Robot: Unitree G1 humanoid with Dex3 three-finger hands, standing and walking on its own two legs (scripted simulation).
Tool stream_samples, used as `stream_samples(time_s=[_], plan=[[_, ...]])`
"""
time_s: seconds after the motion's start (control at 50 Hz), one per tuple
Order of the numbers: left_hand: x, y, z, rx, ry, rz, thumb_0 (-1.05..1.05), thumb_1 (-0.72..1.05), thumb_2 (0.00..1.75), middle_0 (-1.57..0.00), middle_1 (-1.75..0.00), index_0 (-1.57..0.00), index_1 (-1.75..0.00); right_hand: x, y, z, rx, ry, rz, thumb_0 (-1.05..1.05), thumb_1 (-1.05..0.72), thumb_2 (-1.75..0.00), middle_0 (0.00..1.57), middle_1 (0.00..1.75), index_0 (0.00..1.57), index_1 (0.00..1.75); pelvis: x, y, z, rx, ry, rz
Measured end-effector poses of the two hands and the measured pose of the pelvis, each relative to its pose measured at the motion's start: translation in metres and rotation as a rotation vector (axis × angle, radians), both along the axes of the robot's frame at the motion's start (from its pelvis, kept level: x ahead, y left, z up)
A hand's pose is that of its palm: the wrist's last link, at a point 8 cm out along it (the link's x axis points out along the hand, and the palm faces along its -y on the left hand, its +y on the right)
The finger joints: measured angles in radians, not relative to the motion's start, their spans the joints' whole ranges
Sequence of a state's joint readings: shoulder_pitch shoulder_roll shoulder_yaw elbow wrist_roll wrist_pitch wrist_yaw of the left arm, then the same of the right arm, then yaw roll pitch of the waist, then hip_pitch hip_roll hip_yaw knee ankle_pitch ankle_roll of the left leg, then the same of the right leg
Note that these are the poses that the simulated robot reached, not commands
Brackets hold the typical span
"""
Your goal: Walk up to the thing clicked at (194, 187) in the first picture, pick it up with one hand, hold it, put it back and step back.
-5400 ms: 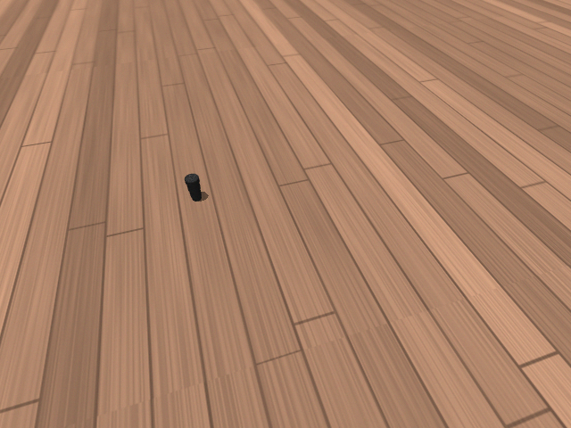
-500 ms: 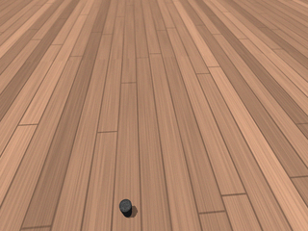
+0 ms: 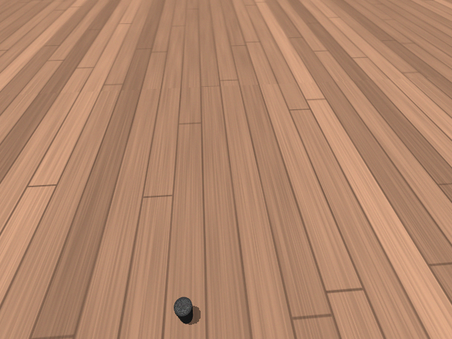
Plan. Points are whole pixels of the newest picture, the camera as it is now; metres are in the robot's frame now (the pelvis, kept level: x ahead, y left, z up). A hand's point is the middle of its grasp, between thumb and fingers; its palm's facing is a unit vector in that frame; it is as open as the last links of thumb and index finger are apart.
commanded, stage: stand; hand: left
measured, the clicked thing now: (184, 312) +0.40 +0.18 -0.71
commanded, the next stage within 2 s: go down in 1.90 s
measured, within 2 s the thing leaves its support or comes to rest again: neither
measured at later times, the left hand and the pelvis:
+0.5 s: hand out of the picture +0.11 +0.24 -0.15, palm faces -0.03 -0.94 -0.34, open 7.4 cm; pelvis +0.02 -0.01 +0.00, yaw +0 degrees
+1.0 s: hand out of the picture +0.10 +0.25 -0.16, palm faces -0.03 -0.94 -0.34, open 7.4 cm; pelvis +0.02 -0.01 +0.00, yaw -1 degrees
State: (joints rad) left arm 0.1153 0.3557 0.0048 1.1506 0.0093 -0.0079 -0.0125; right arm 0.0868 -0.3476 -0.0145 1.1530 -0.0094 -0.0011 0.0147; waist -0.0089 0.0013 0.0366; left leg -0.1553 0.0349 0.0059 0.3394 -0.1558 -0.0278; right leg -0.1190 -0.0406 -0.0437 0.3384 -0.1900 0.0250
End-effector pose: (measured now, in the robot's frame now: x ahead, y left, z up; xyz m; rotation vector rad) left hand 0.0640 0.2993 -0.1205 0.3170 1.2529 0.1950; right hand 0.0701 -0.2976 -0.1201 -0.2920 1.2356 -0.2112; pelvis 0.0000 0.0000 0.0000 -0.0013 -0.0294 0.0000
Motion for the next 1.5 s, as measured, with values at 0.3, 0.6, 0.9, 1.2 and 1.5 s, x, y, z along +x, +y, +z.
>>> stream_samples(time_s=[0.3, 0.6, 0.9, 1.2, 1.5], plan=[[0.028, -0.009, 0.002, -0.002, -0.021, -0.009, 0.01, 0.90, 0.90, -0.20, -0.30, -0.20, -0.30, 0.018, -0.009, 0.001, -0.009, -0.001, -0.002, 0.01, -0.91, -0.90, 0.20, 0.30, 0.20, 0.30, 0.017, -0.007, 0.001, 0.000, 0.004, -0.004], [0.042, -0.012, 0.004, 0.001, -0.037, -0.013, 0.01, 0.90, 0.90, -0.20, -0.30, -0.20, -0.30, 0.027, -0.010, 0.001, -0.006, -0.009, -0.001, 0.01, -0.91, -0.90, 0.20, 0.30, 0.20, 0.30, 0.024, -0.010, 0.001, 0.000, 0.004, -0.005], [0.035, -0.011, 0.002, 0.002, -0.017, -0.011, 0.01, 0.90, 0.90, -0.20, -0.30, -0.20, -0.30, 0.023, -0.010, 0.001, -0.008, 0.004, -0.003, 0.01, -0.91, -0.90, 0.20, 0.30, 0.20, 0.30, 0.025, -0.009, 0.001, 0.000, 0.003, -0.008], [0.031, -0.008, 0.002, 0.003, -0.017, -0.011, 0.01, 0.90, 0.90, -0.20, -0.30, -0.20, -0.30, 0.018, -0.008, 0.002, -0.009, 0.004, -0.002, 0.01, -0.91, -0.90, 0.20, 0.30, 0.20, 0.30, 0.023, -0.007, 0.001, 0.001, 0.001, -0.010], [0.027, -0.007, 0.002, 0.003, -0.005, -0.007, 0.01, 0.90, 0.90, -0.20, -0.30, -0.20, -0.30, 0.017, -0.007, 0.001, -0.009, 0.013, -0.001, 0.01, -0.91, -0.90, 0.20, 0.30, 0.20, 0.30, 0.024, -0.007, 0.001, 0.002, 0.000, -0.010]])
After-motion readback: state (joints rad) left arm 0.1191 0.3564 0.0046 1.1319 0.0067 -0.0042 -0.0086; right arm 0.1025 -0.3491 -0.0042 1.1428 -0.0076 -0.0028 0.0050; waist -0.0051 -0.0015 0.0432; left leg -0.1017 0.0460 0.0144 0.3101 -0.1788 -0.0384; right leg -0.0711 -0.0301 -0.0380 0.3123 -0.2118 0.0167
